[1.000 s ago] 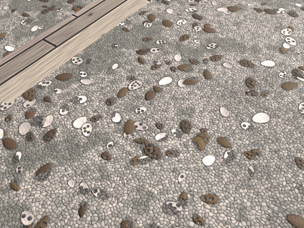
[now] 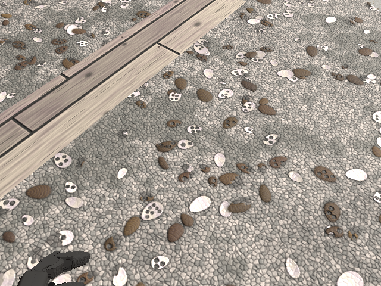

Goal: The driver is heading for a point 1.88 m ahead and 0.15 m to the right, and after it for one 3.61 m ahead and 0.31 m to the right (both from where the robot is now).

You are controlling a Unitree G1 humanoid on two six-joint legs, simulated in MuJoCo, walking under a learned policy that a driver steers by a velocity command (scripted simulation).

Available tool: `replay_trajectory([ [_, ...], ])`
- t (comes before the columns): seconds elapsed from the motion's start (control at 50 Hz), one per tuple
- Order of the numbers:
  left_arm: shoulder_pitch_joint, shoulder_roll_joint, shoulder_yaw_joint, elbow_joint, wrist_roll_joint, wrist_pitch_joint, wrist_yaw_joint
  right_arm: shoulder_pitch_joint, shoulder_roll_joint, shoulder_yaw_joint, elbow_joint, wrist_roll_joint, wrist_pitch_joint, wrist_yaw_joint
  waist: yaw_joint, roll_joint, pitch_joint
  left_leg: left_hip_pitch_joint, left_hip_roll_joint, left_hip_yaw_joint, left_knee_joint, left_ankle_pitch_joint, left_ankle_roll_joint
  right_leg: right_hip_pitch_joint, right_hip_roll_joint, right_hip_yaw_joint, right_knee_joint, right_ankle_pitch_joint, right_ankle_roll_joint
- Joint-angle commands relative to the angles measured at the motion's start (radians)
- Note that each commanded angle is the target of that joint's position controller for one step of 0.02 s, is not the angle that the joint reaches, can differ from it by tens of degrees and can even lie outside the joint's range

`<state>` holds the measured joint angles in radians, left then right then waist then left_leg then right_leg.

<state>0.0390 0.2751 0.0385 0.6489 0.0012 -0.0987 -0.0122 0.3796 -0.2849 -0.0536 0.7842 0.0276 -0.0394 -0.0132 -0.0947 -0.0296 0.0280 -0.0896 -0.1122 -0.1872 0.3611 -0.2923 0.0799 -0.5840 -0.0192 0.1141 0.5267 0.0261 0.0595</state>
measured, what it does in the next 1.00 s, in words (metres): walks ahead: right foot, then left foot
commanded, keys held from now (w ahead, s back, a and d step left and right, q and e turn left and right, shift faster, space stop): w+q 0.04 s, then w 0.18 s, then no key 0.28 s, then e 0.24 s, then w+e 0.26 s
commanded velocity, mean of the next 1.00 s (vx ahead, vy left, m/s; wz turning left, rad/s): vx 0.28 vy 0.00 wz -0.03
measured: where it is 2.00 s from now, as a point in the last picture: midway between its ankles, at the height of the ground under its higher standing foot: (193, 235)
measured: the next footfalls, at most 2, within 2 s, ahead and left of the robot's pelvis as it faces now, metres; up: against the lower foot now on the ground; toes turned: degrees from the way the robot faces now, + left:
right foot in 0.08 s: +0.23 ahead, -0.13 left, +0.00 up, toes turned +8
left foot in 0.52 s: +0.39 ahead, +0.13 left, +0.00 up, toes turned +6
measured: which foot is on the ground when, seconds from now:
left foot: down 0.00-0.10, up 0.12-0.50, down 0.52-0.94, up 0.96-1.00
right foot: up 0.00-0.06, down 0.08-0.52, up 0.54-0.92, down 0.94-1.00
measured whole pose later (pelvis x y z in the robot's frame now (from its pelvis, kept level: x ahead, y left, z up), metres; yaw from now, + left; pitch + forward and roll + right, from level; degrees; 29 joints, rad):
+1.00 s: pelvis +0.32 -0.02 -0.01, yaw -6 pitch +1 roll +2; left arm 0.33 0.28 0.07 0.84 0.00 0.01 0.00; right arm 0.13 -0.31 -0.08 0.81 0.03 -0.01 0.00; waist 0.03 0.03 -0.02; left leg -0.40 0.05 0.08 0.77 -0.42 0.01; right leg -0.26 -0.02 -0.03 0.59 -0.35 -0.06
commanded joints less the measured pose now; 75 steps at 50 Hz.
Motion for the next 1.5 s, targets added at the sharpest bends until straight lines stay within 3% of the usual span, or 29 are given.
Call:
replay_trajectory([
  [0.02,-0.087,0.106,0.034,-0.088,-0.010,-0.030,-0.008,0.017,-0.167,-0.046,-0.047,0.002,0.003,-0.012,0.028,0.137,-0.018,-0.019,0.243,-0.238,-0.015,0.264,0.106,0.119,0.041,-0.018,-0.063,-0.039,-0.021],
  [0.08,0.137,0.164,0.064,-0.036,0.006,-0.042,0.002,-0.018,-0.115,-0.031,-0.064,-0.011,0.004,-0.007,0.144,0.137,-0.153,-0.055,0.185,-0.187,0.221,0.402,0.052,0.464,-0.023,-0.015,-0.106,-0.047,-0.113],
  [0.1,0.296,0.217,0.076,-0.020,0.017,-0.039,0.009,0.000,-0.064,-0.011,-0.082,-0.033,0.000,-0.006,0.197,0.017,-0.301,-0.188,0.115,-0.097,0.493,0.198,0.017,0.726,-0.191,0.169,-0.077,-0.079,-0.181],
  [0.12,0.357,0.271,0.093,0.033,0.015,-0.024,-0.002,0.157,-0.019,0.004,-0.090,0.001,-0.010,-0.003,0.124,-0.330,-0.369,-0.529,-0.003,0.003,0.770,-0.286,-0.041,0.964,-0.374,0.616,-0.168,-0.290,-0.341],
  [0.14,0.332,0.171,0.072,0.020,-0.011,-0.021,-0.008,0.131,-0.117,-0.011,-0.060,0.010,-0.013,-0.005,0.149,-0.193,-0.269,-0.640,0.074,-0.025,0.876,-0.272,-0.049,0.898,-0.367,0.658,-0.217,-0.490,-0.321],
  [0.18,0.246,0.118,0.051,0.016,-0.001,-0.013,-0.007,-0.061,-0.145,-0.022,-0.092,-0.005,-0.016,-0.003,0.158,-0.016,-0.069,-0.644,0.130,0.029,0.872,-0.114,-0.059,0.663,-0.276,0.396,-0.253,-0.340,-0.269],
  [0.24,0.199,0.086,0.037,0.035,0.011,-0.014,-0.008,-0.098,-0.099,-0.019,-0.109,-0.014,-0.022,0.010,0.105,-0.062,-0.016,-0.564,0.183,0.071,0.745,-0.048,-0.072,0.503,-0.201,0.222,-0.303,-0.022,-0.270],
  [0.34,0.184,0.153,0.050,0.078,-0.002,-0.001,0.002,-0.159,-0.027,0.012,-0.123,-0.034,-0.019,0.016,0.096,-0.065,-0.065,-0.412,0.171,0.156,0.433,0.103,-0.115,0.413,-0.163,0.002,-0.287,0.479,-0.272],
  [0.42,0.242,0.165,0.047,0.123,-0.013,0.022,0.009,-0.252,-0.055,0.006,-0.138,-0.028,-0.018,0.028,0.128,-0.069,-0.088,-0.311,0.131,0.159,0.255,0.286,-0.096,0.441,-0.156,-0.029,-0.252,0.400,-0.235],
  [0.5,0.238,0.151,0.037,0.149,-0.021,0.032,0.014,-0.199,-0.105,-0.018,-0.118,-0.046,-0.022,0.025,0.072,-0.039,-0.112,-0.119,0.113,0.158,0.068,0.406,-0.031,0.442,-0.124,-0.018,-0.092,0.262,-0.167],
  [0.54,0.398,0.040,-0.005,0.164,0.015,0.018,0.010,-0.143,-0.175,-0.026,-0.134,-0.080,-0.011,0.002,0.104,0.192,-0.281,0.261,0.432,-0.115,0.152,1.062,0.154,0.198,0.006,-0.075,0.213,-0.305,-0.054],
  [0.56,0.407,0.052,-0.010,0.178,0.000,0.034,0.011,-0.112,-0.093,-0.006,-0.119,-0.068,0.004,0.006,0.066,0.253,-0.356,0.250,0.507,-0.207,0.120,1.011,0.234,0.170,0.011,-0.036,0.360,-0.706,-0.017],
  [0.6,0.312,0.137,0.021,0.159,-0.023,0.077,0.025,-0.170,-0.095,-0.006,-0.105,-0.041,0.014,0.014,0.067,0.161,-0.221,0.115,0.446,-0.163,0.037,0.601,0.178,0.072,-0.015,-0.025,0.479,-0.717,0.006],
  [0.68,0.323,0.130,0.043,0.161,-0.014,0.147,0.065,-0.324,-0.125,-0.020,-0.110,-0.054,0.018,0.002,0.130,0.183,-0.098,-0.187,0.385,-0.002,-0.097,0.310,0.152,0.156,-0.025,-0.065,0.549,-0.527,0.039],
  [0.84,0.237,0.097,0.046,0.102,-0.011,0.136,0.033,-0.317,-0.163,-0.050,-0.058,-0.018,0.019,-0.019,0.109,0.176,-0.113,-0.187,0.409,0.090,-0.189,-0.127,0.132,0.242,-0.051,-0.150,0.275,-0.407,-0.045],
  [0.92,0.381,0.101,0.061,0.181,-0.015,0.131,0.010,-0.356,-0.146,-0.052,-0.054,0.008,0.023,-0.007,0.188,0.115,-0.077,-0.281,0.367,0.179,-0.087,-0.289,0.050,0.465,0.005,-0.227,0.011,-0.344,-0.142],
  [0.94,0.463,0.114,0.069,0.218,-0.019,0.127,0.013,-0.364,-0.095,-0.042,-0.056,0.001,0.025,-0.003,0.210,0.011,-0.046,-0.363,0.300,0.262,0.107,-0.314,-0.002,0.533,-0.018,-0.143,-0.093,-0.430,-0.183],
  [0.96,0.521,0.177,0.080,0.217,-0.018,0.118,0.026,-0.379,-0.010,-0.020,-0.072,-0.021,0.020,0.014,0.206,-0.230,-0.015,-0.598,0.187,0.362,0.508,-0.325,-0.085,0.621,-0.244,0.222,-0.223,-0.570,-0.273],
  [0.98,0.469,0.262,0.085,0.167,0.003,0.087,0.015,-0.444,-0.043,-0.029,-0.124,-0.005,-0.002,0.018,0.194,-0.244,0.051,-0.808,0.089,0.199,0.608,-0.295,-0.081,0.559,-0.352,0.611,-0.397,-0.836,-0.399],
  [1.02,0.335,0.197,0.068,0.126,0.007,0.040,0.022,-0.428,-0.144,-0.055,-0.104,0.010,-0.042,0.023,0.135,-0.139,0.109,-0.834,0.165,0.120,0.618,-0.049,-0.052,0.552,-0.320,0.479,-0.423,-0.688,-0.331],
  [1.06,0.338,0.160,0.057,0.129,-0.014,0.035,0.028,-0.418,-0.134,-0.058,-0.070,-0.029,-0.055,0.017,0.131,-0.088,0.067,-0.770,0.179,0.123,0.539,0.081,-0.071,0.582,-0.249,0.328,-0.398,-0.462,-0.270],
  [1.1,0.391,0.126,0.046,0.140,-0.010,0.031,0.036,-0.433,-0.101,-0.053,-0.065,-0.027,-0.059,0.026,0.136,-0.081,0.031,-0.717,0.155,0.135,0.481,0.196,-0.090,0.606,-0.205,0.240,-0.386,-0.282,-0.250],
  [1.3,0.498,0.133,0.056,0.180,-0.020,0.045,0.051,-0.602,-0.043,-0.017,-0.122,-0.009,-0.078,0.066,0.209,-0.111,0.084,-0.555,0.116,0.174,0.151,0.350,-0.112,0.572,-0.183,0.150,-0.331,-0.103,-0.238],
  [1.36,0.470,0.145,0.062,0.186,-0.015,0.058,0.053,-0.533,-0.084,-0.027,-0.109,-0.016,-0.087,0.068,0.166,-0.144,0.068,-0.445,0.099,0.190,0.103,0.292,-0.069,0.615,-0.196,0.146,-0.238,0.162,-0.203],
  [1.4,0.433,0.144,0.059,0.171,-0.012,0.063,0.054,-0.335,-0.140,-0.052,-0.052,-0.039,-0.094,0.056,0.067,-0.147,-0.074,-0.167,0.067,0.229,0.058,0.391,-0.011,0.610,-0.127,0.094,-0.007,0.523,-0.148],
  [1.42,0.416,0.123,0.050,0.144,0.005,0.061,0.053,-0.171,-0.185,-0.059,-0.020,-0.057,-0.096,0.050,0.006,-0.091,-0.228,0.146,0.198,0.110,0.137,0.630,0.049,0.447,-0.082,0.087,0.208,0.365,-0.111],
  [1.44,0.571,0.005,0.017,0.151,0.010,0.052,0.045,-0.047,-0.260,-0.076,0.015,-0.066,-0.084,0.048,0.041,0.227,-0.432,0.564,0.496,-0.261,0.184,0.883,0.236,0.097,0.084,0.031,0.629,-0.344,-0.031],
  [1.46,0.635,0.066,0.029,0.196,-0.016,0.045,0.043,-0.029,-0.184,-0.057,0.036,-0.038,-0.072,0.059,0.037,0.289,-0.528,0.540,0.552,-0.451,0.078,0.798,0.285,0.051,0.120,0.121,0.805,-0.680,-0.019],
  [1.5,0.410,0.152,0.052,0.154,-0.033,0.050,0.047,-0.208,-0.098,-0.026,0.012,-0.025,-0.057,0.053,0.051,0.130,-0.220,0.212,0.437,-0.164,0.023,0.698,0.201,-0.007,0.015,0.049,0.793,-0.587,-0.021],
])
